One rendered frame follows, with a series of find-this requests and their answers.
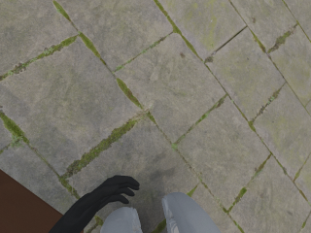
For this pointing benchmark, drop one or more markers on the left robot hand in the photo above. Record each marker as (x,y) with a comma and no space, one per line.
(82,212)

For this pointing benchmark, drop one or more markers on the left robot thigh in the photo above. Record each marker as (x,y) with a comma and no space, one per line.
(122,220)

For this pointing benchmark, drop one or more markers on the right robot thigh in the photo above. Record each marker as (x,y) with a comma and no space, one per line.
(189,216)

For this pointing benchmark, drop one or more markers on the robot thigh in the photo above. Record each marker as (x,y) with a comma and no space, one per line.
(189,216)
(122,220)

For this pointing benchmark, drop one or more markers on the pedestal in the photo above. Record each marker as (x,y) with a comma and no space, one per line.
(22,211)

